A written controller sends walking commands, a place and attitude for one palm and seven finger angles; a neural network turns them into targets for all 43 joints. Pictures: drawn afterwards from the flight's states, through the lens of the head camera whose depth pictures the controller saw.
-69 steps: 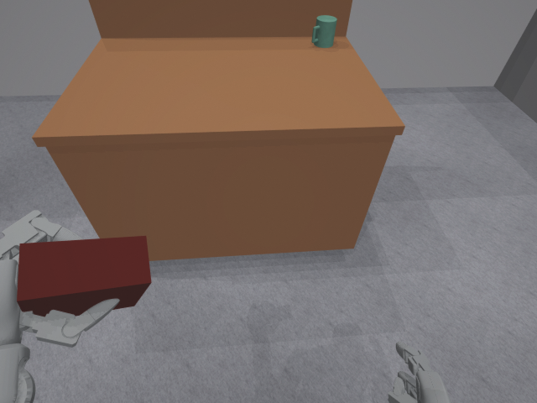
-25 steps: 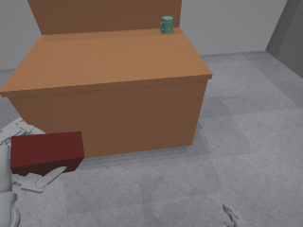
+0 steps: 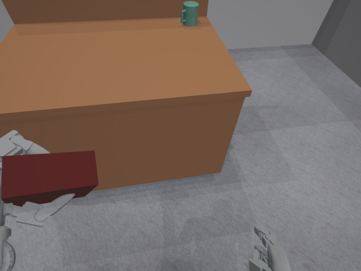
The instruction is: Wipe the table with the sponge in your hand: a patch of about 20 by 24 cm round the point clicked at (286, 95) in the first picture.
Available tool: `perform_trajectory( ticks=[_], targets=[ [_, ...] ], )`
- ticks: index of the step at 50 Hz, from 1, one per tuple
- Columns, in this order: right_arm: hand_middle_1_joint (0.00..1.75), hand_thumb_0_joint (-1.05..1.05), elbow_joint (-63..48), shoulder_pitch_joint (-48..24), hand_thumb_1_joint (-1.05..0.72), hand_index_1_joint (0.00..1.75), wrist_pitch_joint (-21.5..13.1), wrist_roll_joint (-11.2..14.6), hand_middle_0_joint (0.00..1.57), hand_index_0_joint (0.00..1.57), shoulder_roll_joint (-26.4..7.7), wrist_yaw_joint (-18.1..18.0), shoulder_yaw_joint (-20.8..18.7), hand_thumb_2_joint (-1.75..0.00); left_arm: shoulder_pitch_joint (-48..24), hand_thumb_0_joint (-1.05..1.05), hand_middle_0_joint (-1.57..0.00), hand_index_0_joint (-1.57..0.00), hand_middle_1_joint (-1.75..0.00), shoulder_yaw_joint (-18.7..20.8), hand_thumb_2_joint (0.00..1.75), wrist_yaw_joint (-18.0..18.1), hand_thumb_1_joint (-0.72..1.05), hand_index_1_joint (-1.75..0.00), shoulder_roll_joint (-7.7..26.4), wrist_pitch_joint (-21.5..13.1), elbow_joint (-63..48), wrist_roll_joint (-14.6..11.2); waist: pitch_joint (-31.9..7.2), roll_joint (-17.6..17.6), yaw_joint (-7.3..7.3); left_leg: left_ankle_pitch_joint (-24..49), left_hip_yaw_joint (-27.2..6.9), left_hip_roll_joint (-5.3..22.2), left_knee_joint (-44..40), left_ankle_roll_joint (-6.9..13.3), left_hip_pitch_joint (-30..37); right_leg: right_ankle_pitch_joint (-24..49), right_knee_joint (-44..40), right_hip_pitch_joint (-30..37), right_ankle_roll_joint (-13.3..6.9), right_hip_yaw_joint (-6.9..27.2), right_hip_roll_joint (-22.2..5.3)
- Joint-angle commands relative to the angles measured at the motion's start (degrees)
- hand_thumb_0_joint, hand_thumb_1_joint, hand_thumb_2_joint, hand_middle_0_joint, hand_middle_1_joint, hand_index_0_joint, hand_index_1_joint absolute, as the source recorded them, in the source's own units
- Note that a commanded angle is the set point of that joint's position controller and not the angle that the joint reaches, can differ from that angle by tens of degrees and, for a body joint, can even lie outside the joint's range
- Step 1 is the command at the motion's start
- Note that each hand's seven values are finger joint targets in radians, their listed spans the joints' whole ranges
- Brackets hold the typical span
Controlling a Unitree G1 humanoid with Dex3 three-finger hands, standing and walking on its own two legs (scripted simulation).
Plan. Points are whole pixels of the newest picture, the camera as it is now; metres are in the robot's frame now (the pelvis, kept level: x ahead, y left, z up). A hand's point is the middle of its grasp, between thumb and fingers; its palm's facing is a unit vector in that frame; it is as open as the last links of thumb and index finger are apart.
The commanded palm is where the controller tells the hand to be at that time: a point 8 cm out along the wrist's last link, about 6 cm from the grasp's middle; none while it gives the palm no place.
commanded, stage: turn to face it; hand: left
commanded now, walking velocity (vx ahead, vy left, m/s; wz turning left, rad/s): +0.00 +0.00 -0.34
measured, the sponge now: (64, 178) +0.23 +0.21 +0.15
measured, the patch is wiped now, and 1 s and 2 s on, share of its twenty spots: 0.00 0.00 0.00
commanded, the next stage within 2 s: take the last steps up to it in 0.30 s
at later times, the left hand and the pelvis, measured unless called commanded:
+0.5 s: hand (124, 135) +0.30 +0.13 +0.19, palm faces +0.22 -0.84 -0.49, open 9.4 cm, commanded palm +0.25 +0.19 +0.18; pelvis +0.05 -0.07 +0.00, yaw -8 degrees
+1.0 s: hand (160, 120) +0.35 +0.07 +0.17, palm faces +0.24 -0.87 -0.43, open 9.4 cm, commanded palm +0.29 +0.14 +0.18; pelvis +0.09 -0.11 +0.00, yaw -9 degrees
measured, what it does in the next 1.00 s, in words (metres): steps to the right: right foot, then left foot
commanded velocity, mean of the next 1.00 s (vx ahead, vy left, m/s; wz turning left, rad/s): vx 0.19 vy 0.03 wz -0.12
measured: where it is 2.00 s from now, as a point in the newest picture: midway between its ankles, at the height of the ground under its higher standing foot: (209, 258)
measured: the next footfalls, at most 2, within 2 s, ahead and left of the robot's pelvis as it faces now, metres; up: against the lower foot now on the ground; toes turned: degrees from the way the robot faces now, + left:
right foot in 0.12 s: +0.13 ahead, -0.12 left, +0.00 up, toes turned -9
left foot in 0.56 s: +0.12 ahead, +0.06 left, +0.00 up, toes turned -3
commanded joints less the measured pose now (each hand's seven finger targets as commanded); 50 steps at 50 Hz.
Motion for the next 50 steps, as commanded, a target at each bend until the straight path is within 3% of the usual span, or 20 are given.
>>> perform_trajectory(
  ticks=[1,5,6,7,8,10,13,20,22,26,27,29,31,33,36,42,43,45,47,50],
  targets=[
    [0.3,0.0,-8.07,-2.26,-0.9,0.3,-3.7,-0.02,0.2,0.2,-10.54,-0.56,-3.87,-0.9,-4.23,0.0,-1.2,-1.2,-1.6,5.21,1.3,0.58,0.1,-1.6,8.84,-3.85,-13.66,-0.34,-5.9,15.67,-1.34,23.23,-3.79,12.26,-9.54,6.97,3.73,5.12,-9.54,3.06,0.82,-3.94,1.09],
    [0.3,0.0,-8.03,-3.07,-0.9,0.3,-3.59,0.36,0.2,0.2,-9.96,0.18,-4.19,-0.9,-5.77,0.0,-1.2,-1.2,-1.6,6.1,1.3,-0.05,0.1,-1.6,8.51,-3.42,-8.11,-0.56,-6.93,8.95,-0.17,17.79,0.35,10.09,4.74,3.46,0.83,14.3,-22.48,13.46,0.51,-5.01,2.07],
    [0.3,0.0,-8.02,-2.6,-0.9,0.3,-3.21,0.46,0.2,0.2,-9.02,0.33,-4.33,-0.9,-6.21,0.0,-1.2,-1.2,-1.6,6.35,1.3,-0.18,0.1,-1.6,9.4,-3.34,-6.75,-0.18,-7.91,0.5,-0.51,10.7,2.84,6.0,14.56,1.79,-1.33,24.5,-25.84,15.14,-1.65,1.7,-2.43],
    [0.3,0.0,-9.02,-3.99,-0.9,0.3,-2.99,0.35,0.2,0.2,-7.67,0.34,-3.9,-0.9,-7.02,0.0,-1.2,-1.2,-1.6,7.07,1.3,-0.01,0.1,-1.6,11.26,-3.38,-7.17,0.06,-8.95,-12.5,-0.6,-9.99,2.26,-1.49,27.11,-0.29,-13.2,43.16,-27.75,21.12,-6.9,20.26,-12.76],
    [0.3,0.0,-9.14,-5.14,-0.9,0.3,-3.17,0.04,0.2,0.2,-7.84,0.3,-3.68,-0.9,-6.21,0.0,-1.2,-1.2,-1.6,9.24,1.3,0.29,0.1,-1.6,12.04,-2.91,-5.87,-0.25,-9.38,-15.48,-0.05,-18.99,-4.42,-3.1,34.4,-0.96,-16.02,48.62,-30.76,18.65,-9.81,27.1,-18.09],
    [0.3,0.0,-8.42,-4.5,-0.9,0.3,-1.83,0.34,0.2,0.2,-7.91,0.81,-4.12,-0.9,-2.25,0.0,-1.2,-1.2,-1.6,9.68,1.3,0.03,0.1,-1.6,11.88,-3.55,-7.05,-0.94,-11.62,-11.74,-0.65,-13.4,-9.65,-1.36,38.88,-1.72,-16.52,45.33,-29.5,20.92,-8.39,22.98,-16.05],
    [0.3,0.0,-8.51,-6.34,-0.9,0.3,0.03,0.11,0.2,0.2,-7.28,0.99,-3.17,-0.9,3.06,0.0,-1.2,-1.2,-1.6,10.84,1.3,0.64,0.1,-1.6,11.47,-5.05,-12.24,-0.93,-15.98,-4.8,-0.9,-9.88,-8.71,-2.16,35.76,-1.92,-18.25,52.11,-25.74,26.07,-9.52,15.71,-13.33],
    [0.3,0.0,-10.55,-5.79,-0.9,0.3,0.46,0.12,0.2,0.2,-8.72,0.55,-4.25,-0.9,6.31,0.0,-1.2,-1.2,-1.6,12.2,1.3,1.86,0.1,-1.6,12.44,-6.31,-17.49,-1.86,-17.75,-3.06,-0.06,-6.65,-6.4,-3.59,15.57,-1.0,-12.99,50.42,-27.29,26.34,-8.91,16.14,-12.31],
    [0.3,0.0,-10.5,-4.74,-0.9,0.3,0.54,0.28,0.2,0.2,-8.9,0.57,-4.1,-0.9,6.72,0.0,-1.2,-1.2,-1.6,11.17,1.3,1.92,0.1,-1.6,11.68,-5.78,-15.94,-1.74,-17.32,-3.45,-0.25,-4.57,-5.91,-3.68,9.84,-0.19,-10.2,40.8,-28.45,24.84,-9.32,15.5,-11.45],
    [0.3,0.0,-9.96,-2.41,-0.9,0.3,0.99,0.82,0.2,0.2,-10.17,-0.21,-4.71,-0.9,5.39,0.0,-1.2,-1.2,-1.6,8.94,1.3,1.8,0.1,-1.6,10.87,-4.59,-11.75,-1.63,-13.2,-0.89,-1.43,-2.42,-4.73,-3.56,-3.19,1.82,0.12,5.24,-32.15,14.03,-7.53,16.15,-9.04],
    [0.3,0.0,-10.29,-2.75,-0.9,0.3,0.93,0.87,0.2,0.2,-10.29,-0.56,-4.7,-0.9,3.8,0.0,-1.2,-1.2,-1.6,7.58,1.3,1.49,0.1,-1.6,10.06,-4.69,-11.53,-1.59,-10.45,1.25,-1.55,-4.06,-6.38,-2.0,-7.11,3.07,2.99,-0.99,-31.17,9.59,-6.28,16.41,-6.93],
    [0.3,0.0,-10.65,-3.4,-0.9,0.3,0.74,0.8,0.2,0.2,-11.74,-1.08,-4.69,-0.9,0.78,0.0,-1.2,-1.2,-1.6,6.85,1.3,1.22,0.1,-1.6,9.64,-5.26,-10.68,-1.35,-5.22,11.21,-1.29,-11.06,-21.06,7.99,-13.53,8.64,4.39,-6.87,-22.92,0.11,-2.94,11.99,0.92],
    [0.3,0.0,-9.66,-4.16,-0.9,0.3,-0.38,0.58,0.2,0.2,-10.09,-1.36,-3.23,-0.9,-6.08,0.0,-1.2,-1.2,-1.6,6.6,1.3,1.06,0.1,-1.6,11.3,-5.52,-9.89,0.0,-0.07,18.39,-1.46,-27.55,-32.26,16.21,-22.97,13.68,-5.25,-6.2,-2.08,-2.79,-1.87,4.31,4.32],
    [0.3,0.0,-8.46,-3.34,-0.9,0.3,-1.83,0.33,0.2,0.2,-9.85,-1.3,-3.45,-0.9,-7.21,0.0,-1.2,-1.2,-1.6,3.86,1.3,0.53,0.1,-1.6,8.97,-5.27,-5.92,1.01,3.52,13.13,-1.51,-23.63,-28.73,15.34,-21.73,14.05,-7.43,-2.21,4.54,-5.18,-1.53,4.48,2.18],
    [0.3,0.0,-7.64,-2.41,-0.9,0.3,-3.04,0.31,0.2,0.2,-11.22,-1.17,-4.35,-0.9,-10.78,0.0,-1.2,-1.2,-1.6,2.08,1.3,0.24,0.1,-1.6,8.09,-4.66,-8.55,1.23,0.18,11.99,-0.81,-12.17,-17.22,10.4,-17.71,10.89,-2.49,-0.31,-1.91,-2.54,-0.71,0.36,1.52],
    [0.3,0.0,-6.51,-2.91,-0.9,0.3,-4.19,-0.07,0.2,0.2,-10.76,-1.12,-3.89,-0.9,-10.7,0.0,-1.2,-1.2,-1.6,3.61,1.3,0.74,0.1,-1.6,9.13,-4.27,-8.49,0.8,-4.77,11.02,-0.62,-3.2,-10.3,7.54,-5.62,7.4,-3.48,2.27,-24.15,13.64,-0.44,-4.61,2.75],
    [0.3,0.0,-6.25,-2.79,-0.9,0.3,-4.0,0.04,0.2,0.2,-10.32,-0.99,-4.04,-0.9,-9.57,0.0,-1.2,-1.2,-1.6,4.32,1.3,0.89,0.1,-1.6,9.38,-4.44,-7.45,0.97,-6.0,6.59,-0.35,-3.83,-7.18,5.08,1.4,5.91,-6.98,4.37,-27.3,18.96,-2.06,-0.72,0.6],
    [0.3,0.0,-7.15,-4.29,-0.9,0.3,-3.6,0.29,0.2,0.2,-8.1,-0.76,-3.56,-0.9,-8.85,0.0,-1.2,-1.2,-1.6,7.72,1.3,1.33,0.1,-1.6,13.37,-4.47,-7.85,0.36,-8.02,-16.62,0.38,-14.93,-1.89,-5.0,29.01,1.64,-25.77,13.31,-35.55,29.38,-12.27,31.22,-18.92],
    [0.3,0.0,-6.19,-4.59,-0.9,0.3,-3.23,0.41,0.2,0.2,-9.67,-0.18,-5.18,-0.9,-6.14,0.0,-1.2,-1.2,-1.6,8.47,1.3,0.71,0.1,-1.6,12.68,-4.89,-6.29,-0.38,-5.81,-9.66,-0.17,-10.53,-10.89,-1.71,38.45,0.79,-27.22,12.2,-36.64,23.82,-13.73,32.01,-20.1],
    [0.3,0.0,-5.8,-4.71,-0.9,0.3,-0.86,0.07,0.2,0.2,-7.84,0.35,-3.52,-0.9,1.56,0.0,-1.2,-1.2,-1.6,10.05,1.3,0.14,0.1,-1.6,11.57,-6.92,-7.91,-0.38,-6.57,-2.15,-0.78,-5.11,-9.11,-0.38,34.01,-0.29,-26.98,32.02,-32.9,25.34,-12.15,16.85,-15.69]
  ],
)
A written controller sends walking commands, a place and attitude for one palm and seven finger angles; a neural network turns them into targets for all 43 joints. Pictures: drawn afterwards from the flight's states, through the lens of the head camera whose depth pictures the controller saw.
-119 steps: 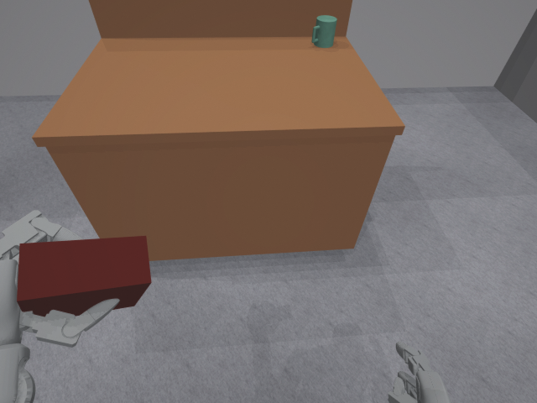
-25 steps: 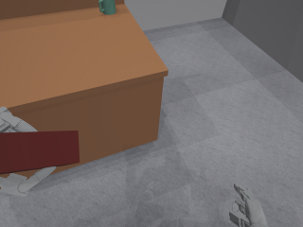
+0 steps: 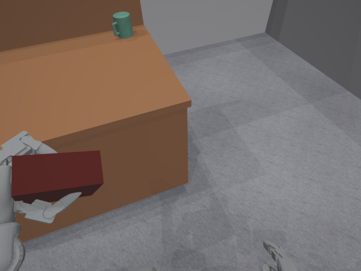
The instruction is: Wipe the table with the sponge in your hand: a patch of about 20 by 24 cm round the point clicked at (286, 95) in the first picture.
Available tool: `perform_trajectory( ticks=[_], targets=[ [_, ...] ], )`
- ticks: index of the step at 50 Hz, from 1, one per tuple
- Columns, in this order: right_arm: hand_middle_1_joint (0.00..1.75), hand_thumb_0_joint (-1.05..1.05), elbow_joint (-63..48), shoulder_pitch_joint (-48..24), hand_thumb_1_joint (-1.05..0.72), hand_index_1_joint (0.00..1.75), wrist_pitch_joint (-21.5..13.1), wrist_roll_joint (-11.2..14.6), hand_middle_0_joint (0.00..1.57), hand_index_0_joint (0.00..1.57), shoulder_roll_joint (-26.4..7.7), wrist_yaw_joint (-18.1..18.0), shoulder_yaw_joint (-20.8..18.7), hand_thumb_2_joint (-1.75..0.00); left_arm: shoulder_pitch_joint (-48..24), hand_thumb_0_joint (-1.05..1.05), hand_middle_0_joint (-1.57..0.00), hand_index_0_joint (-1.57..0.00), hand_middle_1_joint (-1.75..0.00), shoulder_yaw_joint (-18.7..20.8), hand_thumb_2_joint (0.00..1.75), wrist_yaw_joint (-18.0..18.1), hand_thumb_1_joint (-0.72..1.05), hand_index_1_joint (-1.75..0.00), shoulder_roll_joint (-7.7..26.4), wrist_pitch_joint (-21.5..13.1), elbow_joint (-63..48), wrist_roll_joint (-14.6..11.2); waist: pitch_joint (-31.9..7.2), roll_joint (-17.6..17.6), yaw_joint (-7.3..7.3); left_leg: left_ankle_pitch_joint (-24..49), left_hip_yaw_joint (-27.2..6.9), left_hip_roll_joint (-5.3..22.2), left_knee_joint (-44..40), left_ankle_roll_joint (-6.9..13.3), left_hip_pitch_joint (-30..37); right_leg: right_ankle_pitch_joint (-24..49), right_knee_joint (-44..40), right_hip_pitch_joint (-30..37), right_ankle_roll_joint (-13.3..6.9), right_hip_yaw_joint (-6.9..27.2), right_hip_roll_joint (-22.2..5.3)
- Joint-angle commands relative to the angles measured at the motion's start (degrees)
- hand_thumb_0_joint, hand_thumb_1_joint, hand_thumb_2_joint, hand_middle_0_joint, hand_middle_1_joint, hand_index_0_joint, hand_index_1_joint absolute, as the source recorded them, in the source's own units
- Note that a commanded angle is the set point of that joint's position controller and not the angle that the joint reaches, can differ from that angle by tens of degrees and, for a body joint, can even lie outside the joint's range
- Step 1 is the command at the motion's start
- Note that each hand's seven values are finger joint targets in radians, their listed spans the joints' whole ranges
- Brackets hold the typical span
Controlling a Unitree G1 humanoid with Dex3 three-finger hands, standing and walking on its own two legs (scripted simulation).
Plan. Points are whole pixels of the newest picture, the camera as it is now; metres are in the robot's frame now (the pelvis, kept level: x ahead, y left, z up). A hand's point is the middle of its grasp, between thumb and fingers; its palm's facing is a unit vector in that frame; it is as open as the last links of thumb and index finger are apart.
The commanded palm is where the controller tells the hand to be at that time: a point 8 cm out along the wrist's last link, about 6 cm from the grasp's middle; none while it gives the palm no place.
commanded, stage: take the last steps up to it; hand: left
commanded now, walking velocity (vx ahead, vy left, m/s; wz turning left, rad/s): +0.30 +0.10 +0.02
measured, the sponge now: (71, 177) +0.24 +0.19 +0.16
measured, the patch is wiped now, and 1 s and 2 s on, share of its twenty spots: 0.00 0.00 0.00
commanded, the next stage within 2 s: come to a stop and stand still in 0.96 s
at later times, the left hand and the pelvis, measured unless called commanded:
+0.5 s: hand (52, 126) +0.33 +0.25 +0.19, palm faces +0.39 -0.83 -0.40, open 9.4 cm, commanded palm +0.27 +0.29 +0.18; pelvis +0.10 +0.02 +0.00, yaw -1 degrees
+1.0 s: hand (85, 88) +0.44 +0.23 +0.19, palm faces +0.35 -0.82 -0.46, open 9.4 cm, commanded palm +0.38 +0.28 +0.18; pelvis +0.22 +0.00 +0.00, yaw -1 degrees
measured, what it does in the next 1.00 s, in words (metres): walks ahead: left foot, then right foot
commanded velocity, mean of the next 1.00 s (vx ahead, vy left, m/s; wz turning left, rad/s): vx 0.26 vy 0.10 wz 0.03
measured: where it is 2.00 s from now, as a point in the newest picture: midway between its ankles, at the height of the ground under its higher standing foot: outside the picture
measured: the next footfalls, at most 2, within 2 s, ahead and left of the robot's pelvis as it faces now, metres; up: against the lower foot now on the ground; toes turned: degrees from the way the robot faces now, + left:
left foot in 0.28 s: +0.17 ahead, +0.13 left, +0.00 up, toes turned +8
right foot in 0.64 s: +0.20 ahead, -0.12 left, +0.00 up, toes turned -8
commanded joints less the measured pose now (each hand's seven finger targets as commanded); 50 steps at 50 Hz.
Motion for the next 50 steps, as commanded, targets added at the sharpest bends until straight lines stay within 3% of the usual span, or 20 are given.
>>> perform_trajectory(
  ticks=[1,3,8,12,13,14,15,17,21,27,30,31,33,34,36,39,44,48,49,50],
  targets=[
    [0.3,0.0,-10.57,-5.61,-0.9,0.3,-1.46,0.09,0.2,0.2,-4.85,-0.3,-2.48,-0.9,2.71,0.0,-1.2,-1.2,-1.6,11.75,1.3,1.36,0.1,-1.6,12.95,-5.69,-13.37,-0.7,-8.08,-5.93,0.2,3.94,-1.37,2.51,-2.57,-0.51,-12.49,30.29,-13.42,15.26,-7.27,15.52,-16.52],
    [0.3,0.0,-11.46,-5.25,-0.9,0.3,-1.35,0.03,0.2,0.2,-5.04,-0.4,-2.78,-0.9,3.18,0.0,-1.2,-1.2,-1.6,11.62,1.3,1.72,0.1,-1.6,12.45,-6.12,-13.09,-0.77,-9.01,-9.65,0.12,6.75,1.91,1.85,-12.22,-0.15,-7.57,32.49,-12.78,14.53,-6.14,11.3,-14.55],
    [0.3,0.0,-13.07,-4.34,-0.9,0.3,-2.63,-0.01,0.2,0.2,-5.75,-0.78,-4.12,-0.9,2.69,0.0,-1.2,-1.2,-1.6,9.55,1.3,2.63,0.1,-1.6,11.22,-5.01,-14.61,-1.01,-9.25,-10.15,1.56,9.37,6.38,-0.68,-24.52,1.19,-0.27,30.63,-11.68,14.4,-5.68,12.33,-15.06],
    [0.3,0.0,-13.08,-2.54,-0.9,0.3,-2.62,0.12,0.2,0.2,-6.85,-1.35,-4.83,-0.9,-0.15,0.0,-1.2,-1.2,-1.6,8.31,1.3,2.94,0.1,-1.6,11.41,-4.41,-15.46,-1.12,-9.45,-5.34,-0.09,15.94,7.9,-2.23,-35.66,2.34,14.57,22.69,-3.44,6.91,-2.34,8.91,-11.59],
    [0.3,0.0,-13.16,-2.15,-0.9,0.3,-2.64,0.29,0.2,0.2,-7.78,-1.64,-5.29,-0.9,-1.33,0.0,-1.2,-1.2,-1.6,7.97,1.3,2.9,0.1,-1.6,11.46,-4.63,-16.06,-1.2,-10.46,-0.93,-0.98,17.37,4.13,0.03,-37.75,4.21,22.28,21.54,4.91,1.21,-0.52,7.44,-9.45],
    [0.3,0.0,-13.52,-2.64,-0.9,0.3,-2.65,0.42,0.2,0.2,-9.19,-1.54,-5.57,-0.9,-2.16,0.0,-1.2,-1.2,-1.6,8.09,1.3,2.93,0.1,-1.6,11.48,-4.87,-17.59,-1.48,-12.69,9.36,-0.91,22.64,-9.78,9.56,-39.31,9.25,29.3,6.4,15.85,-7.63,2.26,3.15,-3.53],
    [0.3,0.0,-14.07,-2.69,-0.9,0.3,-2.79,0.64,0.2,0.2,-8.17,-1.3,-5.09,-0.9,-2.59,0.0,-1.2,-1.2,-1.6,8.33,1.3,2.96,0.1,-1.6,11.94,-5.17,-17.01,-1.42,-11.91,13.98,-0.14,27.85,-23.05,18.1,-41.74,14.92,31.63,-16.3,26.67,-16.68,3.26,2.81,0.11],
    [0.3,0.0,-12.92,-4.38,-0.9,0.3,-3.78,0.01,0.2,0.2,-7.02,-1.3,-3.58,-0.9,-4.88,0.0,-1.2,-1.2,-1.6,8.77,1.3,2.31,0.1,-1.6,14.2,-4.6,-14.25,-1.1,-5.08,9.07,-0.27,11.26,-27.47,20.61,-47.33,17.07,18.62,-15.58,35.72,-19.77,3.04,8.3,-3.08],
    [0.3,0.0,-11.58,-3.85,-0.9,0.3,-5.17,0.69,0.2,0.2,-7.8,-0.82,-4.62,-0.9,-2.79,0.0,-1.2,-1.2,-1.6,9.07,1.3,1.88,0.1,-1.6,12.52,-4.76,-20.08,-0.89,-5.24,9.38,1.02,6.96,-9.69,12.88,-47.04,12.64,11.82,-5.27,28.04,-15.25,3.89,4.09,-4.8],
    [0.3,0.0,-10.61,-3.12,-0.9,0.3,-6.27,0.34,0.2,0.2,-7.46,-1.3,-3.83,-0.9,0.98,0.0,-1.2,-1.2,-1.6,8.6,1.3,1.49,0.1,-1.6,9.76,-4.05,-13.53,-1.39,-6.13,8.81,0.48,7.68,-3.46,11.32,-45.8,10.07,7.77,-3.18,9.46,-4.81,5.26,-2.12,-2.27],
    [0.3,0.0,-9.98,-3.69,-0.9,0.3,-5.65,0.52,0.2,0.2,-7.42,-1.83,-3.77,-0.9,-1.36,0.0,-1.2,-1.2,-1.6,8.1,1.3,1.62,0.1,-1.6,9.6,-3.14,-8.63,-1.16,-7.76,3.38,1.14,4.35,-1.26,9.42,-36.9,7.7,7.1,-0.24,-2.48,3.59,5.04,-3.79,-0.57],
    [0.3,0.0,-10.16,-3.9,-0.9,0.3,-5.36,0.53,0.2,0.2,-6.97,-1.99,-3.64,-0.9,-3.41,0.0,-1.2,-1.2,-1.6,7.14,1.3,1.56,0.1,-1.6,9.26,-3.02,-8.79,-0.77,-8.26,-0.47,0.98,2.42,0.87,6.76,-30.32,6.23,4.91,0.14,-7.39,6.81,3.78,-0.08,-2.28],
    [0.3,0.0,-10.84,-5.19,-0.9,0.3,-4.8,0.44,0.2,0.2,-5.69,-1.73,-3.23,-0.9,-4.31,0.0,-1.2,-1.2,-1.6,8.77,1.3,1.86,0.1,-1.6,13.04,-2.27,-7.18,-0.48,-7.13,-23.59,1.63,-7.36,4.37,-3.5,-1.99,1.94,-14.42,4.52,-17.94,15.39,-6.67,36.26,-22.69],
    [0.3,0.0,-10.11,-5.97,-0.9,0.3,-5.08,0.03,0.2,0.2,-6.68,-1.42,-3.41,-0.9,-7.47,0.0,-1.2,-1.2,-1.6,8.27,1.3,1.83,0.1,-1.6,12.82,-2.61,-8.95,-0.83,-6.74,-18.07,1.42,-4.74,-1.93,-1.61,6.11,0.93,-16.5,7.74,-18.62,14.14,-8.41,37.17,-25.96],
    [0.3,0.0,-9.26,-4.96,-0.9,0.3,-4.42,0.41,0.2,0.2,-6.96,-0.77,-3.68,-0.9,-8.49,0.0,-1.2,-1.2,-1.6,8.09,1.3,1.35,0.1,-1.6,12.72,-3.3,-11.22,-0.94,-6.71,-12.8,0.5,-0.29,-3.64,0.27,8.66,0.0,-16.15,16.27,-15.88,13.99,-8.62,30.33,-22.88],
    [0.3,0.0,-9.46,-6.55,-0.9,0.3,-2.8,-0.04,0.2,0.2,-6.05,-0.76,-2.79,-0.9,-2.08,0.0,-1.2,-1.2,-1.6,9.07,1.3,1.57,0.1,-1.6,12.6,-5.11,-12.71,0.02,-6.92,-8.77,0.48,4.0,-0.45,0.69,1.28,-0.25,-12.34,36.7,-12.21,13.5,-5.19,12.17,-17.74],
    [0.3,0.0,-13.07,-6.27,-0.9,0.3,-2.65,-0.28,0.2,0.2,-5.27,-0.42,-3.92,-0.9,4.86,0.0,-1.2,-1.2,-1.6,12.42,1.3,2.8,0.1,-1.6,13.54,-5.85,-19.05,-0.74,-11.44,-9.14,2.33,7.75,6.37,-1.22,-22.51,0.65,-2.19,42.18,-9.04,17.62,-4.86,7.74,-15.99],
    [0.3,0.0,-13.85,-3.58,-0.9,0.3,-2.06,-0.02,0.2,0.2,-6.31,-0.77,-5.09,-0.9,6.79,0.0,-1.2,-1.2,-1.6,11.94,1.3,3.34,0.1,-1.6,12.15,-5.25,-20.64,-1.44,-14.24,-4.98,0.13,21.22,8.23,-3.21,-38.02,0.9,14.07,32.89,1.19,11.96,-0.65,4.47,-11.58],
    [0.3,0.0,-13.92,-2.86,-0.9,0.3,-1.89,0.21,0.2,0.2,-7.06,-1.12,-5.52,-0.9,6.46,0.0,-1.2,-1.2,-1.6,12.14,1.3,3.4,0.1,-1.6,12.45,-5.53,-20.31,-1.68,-15.49,0.36,-0.56,25.71,4.32,0.19,-38.73,2.9,21.8,26.89,9.2,5.85,1.25,2.92,-8.76],
    [0.3,0.0,-14.06,-3.01,-0.9,0.3,-1.72,0.43,0.2,0.2,-8.59,-1.06,-6.13,-0.9,6.72,0.0,-1.2,-1.2,-1.6,11.8,1.3,3.26,0.1,-1.6,11.98,-5.58,-19.58,-1.95,-16.45,10.22,-0.15,39.58,-9.9,11.37,-37.29,8.94,29.94,1.67,18.7,-6.96,3.81,0.13,-3.18]
  ],
)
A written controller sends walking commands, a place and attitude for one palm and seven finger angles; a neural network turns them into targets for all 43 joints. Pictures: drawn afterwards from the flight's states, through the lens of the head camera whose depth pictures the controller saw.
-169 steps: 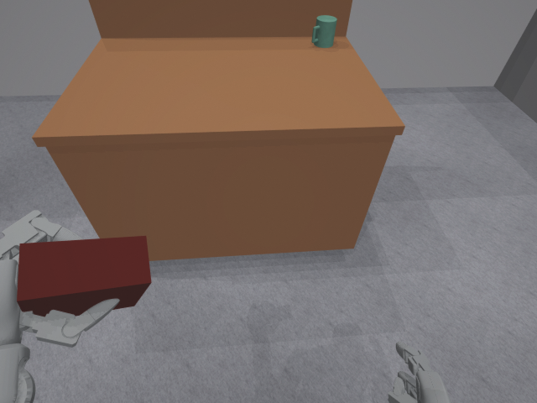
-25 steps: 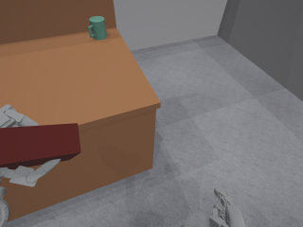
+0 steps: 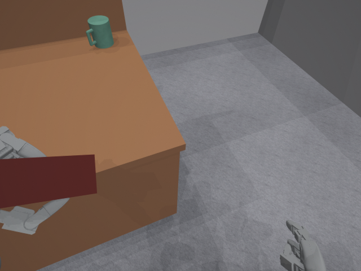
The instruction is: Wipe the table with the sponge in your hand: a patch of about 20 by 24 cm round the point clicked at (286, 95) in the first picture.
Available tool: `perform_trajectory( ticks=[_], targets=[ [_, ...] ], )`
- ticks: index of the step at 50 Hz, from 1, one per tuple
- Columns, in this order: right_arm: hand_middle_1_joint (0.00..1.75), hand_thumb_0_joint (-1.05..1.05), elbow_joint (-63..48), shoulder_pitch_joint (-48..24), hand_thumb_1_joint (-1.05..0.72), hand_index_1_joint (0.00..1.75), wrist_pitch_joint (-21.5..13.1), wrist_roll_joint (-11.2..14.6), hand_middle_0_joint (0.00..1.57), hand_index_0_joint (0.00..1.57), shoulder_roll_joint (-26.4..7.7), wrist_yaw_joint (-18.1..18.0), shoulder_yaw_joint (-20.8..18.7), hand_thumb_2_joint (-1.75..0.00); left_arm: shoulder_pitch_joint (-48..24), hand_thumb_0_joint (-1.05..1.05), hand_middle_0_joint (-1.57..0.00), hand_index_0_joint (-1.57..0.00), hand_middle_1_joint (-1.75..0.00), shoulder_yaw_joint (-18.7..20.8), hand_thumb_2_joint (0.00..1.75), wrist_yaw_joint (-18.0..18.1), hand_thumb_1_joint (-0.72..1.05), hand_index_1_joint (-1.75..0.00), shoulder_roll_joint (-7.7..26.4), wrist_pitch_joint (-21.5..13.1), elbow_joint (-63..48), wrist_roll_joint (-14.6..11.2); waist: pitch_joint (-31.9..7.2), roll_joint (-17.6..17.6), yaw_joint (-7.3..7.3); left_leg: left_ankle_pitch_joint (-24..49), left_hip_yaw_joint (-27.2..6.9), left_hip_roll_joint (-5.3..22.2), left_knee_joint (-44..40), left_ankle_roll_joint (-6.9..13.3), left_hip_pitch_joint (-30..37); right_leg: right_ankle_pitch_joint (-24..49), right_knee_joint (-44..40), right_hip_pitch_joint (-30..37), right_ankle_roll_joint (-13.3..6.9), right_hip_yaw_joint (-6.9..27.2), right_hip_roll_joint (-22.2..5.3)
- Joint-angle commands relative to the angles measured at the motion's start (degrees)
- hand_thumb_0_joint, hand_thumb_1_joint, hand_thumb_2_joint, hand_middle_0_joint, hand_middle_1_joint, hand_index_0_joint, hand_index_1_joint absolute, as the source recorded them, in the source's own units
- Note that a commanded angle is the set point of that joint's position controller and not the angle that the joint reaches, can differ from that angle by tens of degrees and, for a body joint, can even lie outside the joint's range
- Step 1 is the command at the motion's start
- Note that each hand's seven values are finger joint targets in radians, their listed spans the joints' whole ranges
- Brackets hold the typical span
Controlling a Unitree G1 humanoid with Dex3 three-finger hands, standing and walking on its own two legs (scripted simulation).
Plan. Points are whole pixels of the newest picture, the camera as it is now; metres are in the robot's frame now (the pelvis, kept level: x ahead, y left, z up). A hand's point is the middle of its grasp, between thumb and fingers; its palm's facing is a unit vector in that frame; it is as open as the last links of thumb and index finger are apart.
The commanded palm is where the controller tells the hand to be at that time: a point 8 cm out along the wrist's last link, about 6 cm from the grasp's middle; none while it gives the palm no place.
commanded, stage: come to a stop and stand still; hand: left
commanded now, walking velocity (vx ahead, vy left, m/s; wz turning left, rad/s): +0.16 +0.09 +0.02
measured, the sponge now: (58, 179) +0.23 +0.19 +0.17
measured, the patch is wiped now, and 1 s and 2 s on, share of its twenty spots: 0.00 0.00 0.00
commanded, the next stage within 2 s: none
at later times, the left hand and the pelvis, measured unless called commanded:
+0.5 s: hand (57, 165) +0.25 +0.20 +0.18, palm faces +0.41 -0.79 -0.45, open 9.4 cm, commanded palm +0.19 +0.25 +0.19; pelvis +0.03 -0.03 +0.01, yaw +0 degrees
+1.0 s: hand (5, 231) +0.15 +0.24 +0.17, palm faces +0.51 -0.79 -0.33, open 9.4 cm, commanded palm +0.10 +0.26 +0.19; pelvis -0.05 -0.02 +0.00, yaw +2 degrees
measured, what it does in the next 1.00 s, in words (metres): steps on the spot: right foot, then left foot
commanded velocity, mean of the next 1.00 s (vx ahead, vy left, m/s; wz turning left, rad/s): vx -0.05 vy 0.02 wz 0.00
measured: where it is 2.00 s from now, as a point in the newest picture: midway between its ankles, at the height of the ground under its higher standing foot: outside the picture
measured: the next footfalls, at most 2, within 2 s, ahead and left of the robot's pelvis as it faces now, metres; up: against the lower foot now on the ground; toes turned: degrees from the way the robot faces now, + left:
right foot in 0.32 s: +0.12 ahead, -0.11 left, +0.00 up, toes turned -4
left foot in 0.74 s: +0.01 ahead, +0.11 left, +0.00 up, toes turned +3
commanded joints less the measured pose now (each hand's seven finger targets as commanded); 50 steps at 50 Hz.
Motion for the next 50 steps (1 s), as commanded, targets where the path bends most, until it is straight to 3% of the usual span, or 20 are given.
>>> perform_trajectory(
  ticks=[1,3,6,8,11,15,16,18,19,20,24,31,34,35,37,38,40,42,45,50],
  targets=[
    [0.3,0.0,-8.2,-1.37,-0.9,0.3,-1.72,0.97,0.2,0.2,-3.75,-0.22,-1.39,-0.9,-0.61,0.0,-1.2,-1.2,-1.6,5.93,1.3,1.54,0.1,-1.6,7.34,-2.86,-6.47,-1.23,-16.34,17.05,1.45,28.31,-27.05,19.99,-6.76,12.36,24.47,-16.28,28.36,-18.39,0.04,1.96,2.89],
    [0.3,0.0,-6.66,-3.08,-0.9,0.3,-1.89,-0.12,0.2,0.2,-3.3,-0.27,0.06,-0.9,-4.41,0.0,-1.2,-1.2,-1.6,7.0,1.3,0.84,0.1,-1.6,9.73,-1.81,-3.03,-1.0,-9.93,12.39,0.88,18.42,-27.78,21.03,-10.51,14.19,14.36,-13.36,33.45,-22.24,0.14,5.56,-0.08],
    [0.3,0.0,-5.68,-2.7,-0.9,0.3,-2.55,0.3,0.2,0.2,-3.15,0.12,0.3,-0.9,-9.77,0.0,-1.2,-1.2,-1.6,3.25,1.3,0.06,0.1,-1.6,7.08,-1.25,-8.63,-0.76,-9.0,11.59,1.72,25.98,-12.97,14.11,-7.71,9.06,11.0,-2.15,21.7,-16.64,0.89,4.26,-0.02],
    [0.3,0.0,-5.79,-2.13,-0.9,0.3,-3.85,0.1,0.2,0.2,-2.67,0.35,1.15,-0.9,-6.39,0.0,-1.2,-1.2,-1.6,2.14,1.3,-0.2,0.1,-1.6,6.26,-0.08,-8.82,-1.05,-10.05,14.34,1.58,24.87,-9.07,12.3,-8.23,6.57,8.3,0.85,15.05,-10.98,1.18,2.22,1.88],
    [0.3,0.0,-6.17,-2.61,-0.9,0.3,-5.31,-0.38,0.2,0.2,-2.25,-0.06,2.25,-0.9,-6.33,0.0,-1.2,-1.2,-1.6,2.86,1.3,0.22,0.1,-1.6,7.63,1.12,-11.57,-1.28,-10.95,16.48,1.59,22.89,-8.52,12.58,-9.1,5.02,7.87,2.02,6.99,-6.26,1.04,0.96,3.55],
    [0.3,0.0,-5.76,-2.97,-0.9,0.3,-5.76,-0.11,0.2,0.2,-1.87,-0.4,2.87,-0.9,-5.95,0.0,-1.2,-1.2,-1.6,4.6,1.3,1.08,0.1,-1.6,8.09,1.6,-8.56,-1.08,-10.92,13.92,2.08,13.86,-7.51,11.88,-5.09,2.77,4.76,10.02,-5.79,1.91,0.85,1.83,3.23],
    [0.3,0.0,-5.74,-3.33,-0.9,0.3,-5.36,-0.24,0.2,0.2,-1.71,-0.61,2.89,-0.9,-6.53,0.0,-1.2,-1.2,-1.6,5.29,1.3,1.13,0.1,-1.6,8.77,1.64,-7.83,-0.95,-10.92,10.43,1.87,8.54,-6.99,10.24,-2.76,1.44,1.87,16.58,-8.52,4.99,0.38,4.12,1.93],
    [0.3,0.0,-5.64,-2.82,-0.9,0.3,-4.93,-0.18,0.2,0.2,-0.17,-0.7,3.42,-0.9,-7.43,0.0,-1.2,-1.2,-1.6,4.87,1.3,1.11,0.1,-1.6,8.61,1.99,-4.02,-1.08,-11.56,-1.62,0.81,-6.92,-3.22,1.4,6.85,-2.16,0.59,35.71,-12.63,2.2,-3.57,18.22,-7.63],
    [0.3,0.0,-5.5,-1.87,-0.9,0.3,-4.65,-0.02,0.2,0.2,-0.19,-0.28,2.83,-0.9,-6.59,0.0,-1.2,-1.2,-1.6,3.84,1.3,0.82,0.1,-1.6,6.91,2.78,-1.35,-1.63,-11.92,-9.07,1.19,-15.88,-4.44,-2.18,14.15,-2.88,-0.54,36.05,-15.19,0.83,-6.69,22.99,-12.06],
    [0.3,0.0,-5.34,-2.48,-0.9,0.3,-4.09,0.08,0.2,0.2,-0.76,-0.06,2.32,-0.9,-5.89,0.0,-1.2,-1.2,-1.6,4.03,1.3,0.69,0.1,-1.6,7.16,3.12,-0.18,-1.49,-11.67,-11.18,1.74,-18.79,-7.07,-2.3,21.42,-2.4,-2.08,37.34,-15.86,0.93,-7.69,24.17,-14.4],
    [0.3,0.0,-5.33,-5.15,-0.9,0.3,-2.3,0.44,0.2,0.2,0.23,-0.6,3.78,-0.9,-4.88,0.0,-1.2,-1.2,-1.6,4.56,1.3,1.08,0.1,-1.6,7.04,2.56,0.93,-0.77,-14.13,-7.29,1.22,-16.04,-8.8,-1.7,25.39,-2.88,-6.08,45.33,-11.03,6.59,-7.65,15.28,-12.85],
    [0.3,0.0,-7.46,-5.36,-0.9,0.3,-0.83,-0.05,0.2,0.2,-1.6,-1.12,2.36,-0.9,-1.34,0.0,-1.2,-1.2,-1.6,6.2,1.3,1.73,0.1,-1.6,8.9,1.5,-7.52,-0.61,-15.88,-5.52,2.78,-15.79,-6.06,-2.17,9.38,-1.25,-1.3,29.73,-13.61,7.12,-8.16,15.81,-12.41],
    [0.3,0.0,-7.13,-2.88,-0.9,0.3,-0.49,-0.3,0.2,0.2,-1.91,-1.03,2.01,-0.9,0.51,0.0,-1.2,-1.2,-1.6,5.69,1.3,2.05,0.1,-1.6,7.87,1.47,-8.36,-0.64,-16.54,-2.49,1.72,-7.59,-4.97,-3.2,-3.11,-0.79,5.77,19.05,-13.52,4.89,-5.38,13.78,-8.78],
    [0.3,0.0,-7.24,-2.62,-0.9,0.3,-0.45,-0.18,0.2,0.2,-2.47,-1.11,1.49,-0.9,-0.39,0.0,-1.2,-1.2,-1.6,4.91,1.3,2.05,0.1,-1.6,7.57,1.47,-8.88,-0.72,-15.86,-0.81,1.47,-4.23,-5.89,-1.57,-6.5,-0.41,8.83,14.97,-12.6,2.81,-4.17,13.38,-7.29],
    [0.3,0.0,-8.08,-3.82,-0.9,0.3,-0.75,0.04,0.2,0.2,-4.36,-1.59,1.18,-0.9,-2.98,0.0,-1.2,-1.2,-1.6,4.1,1.3,1.94,0.1,-1.6,7.49,0.61,-10.32,-0.63,-12.16,9.98,2.39,0.66,-16.0,8.05,-12.05,2.84,6.62,8.27,-5.93,-1.06,-0.9,8.82,-0.11],
    [0.3,0.0,-7.99,-4.0,-0.9,0.3,-1.26,0.56,0.2,0.2,-4.36,-1.56,1.3,-0.9,-2.83,0.0,-1.2,-1.2,-1.6,4.32,1.3,1.84,0.1,-1.6,7.85,0.52,-8.19,-0.43,-10.92,11.56,2.98,3.66,-16.99,11.04,-12.36,3.9,4.33,6.68,-3.37,-1.47,-0.18,6.98,1.95],
    [0.3,0.0,-6.82,-4.75,-0.9,0.3,-1.92,0.27,0.2,0.2,-3.28,-1.77,2.26,-0.9,-6.38,0.0,-1.2,-1.2,-1.6,3.15,1.3,1.28,0.1,-1.6,6.81,0.92,-4.58,0.04,-5.16,16.14,2.47,-7.93,-15.71,11.32,-15.64,4.36,-9.15,2.28,2.65,2.11,0.19,5.76,2.16],
    [0.3,0.0,-6.05,-4.07,-0.9,0.3,-2.82,0.56,0.2,0.2,-3.54,-1.98,1.84,-0.9,-12.52,0.0,-1.2,-1.2,-1.6,1.07,1.3,0.92,0.1,-1.6,5.72,0.82,-3.07,0.6,-1.42,13.3,2.11,-15.44,-13.9,10.05,-14.65,3.82,-12.63,5.21,1.94,2.58,0.48,6.04,2.49],
    [0.3,0.0,-5.28,-3.09,-0.9,0.3,-3.89,0.72,0.2,0.2,-3.77,-1.46,1.98,-0.9,-13.82,0.0,-1.2,-1.2,-1.6,-1.1,1.3,0.31,0.1,-1.6,4.09,1.38,1.78,0.72,-2.26,8.78,1.78,-16.63,-12.36,6.3,-10.19,2.53,-10.09,8.51,-5.27,2.9,0.21,7.84,2.58],
    [0.3,0.0,-4.69,-3.46,-0.9,0.3,-3.91,-0.25,0.2,0.2,-3.08,-0.96,2.36,-0.9,-16.4,0.0,-1.2,-1.2,-1.6,-0.33,1.3,-0.03,0.1,-1.6,5.42,1.68,1.61,1.27,-1.44,-0.47,2.11,-25.63,-9.11,-0.18,-3.83,1.06,-8.48,-12.31,-16.88,-4.95,-1.33,16.66,-0.61]
  ],
)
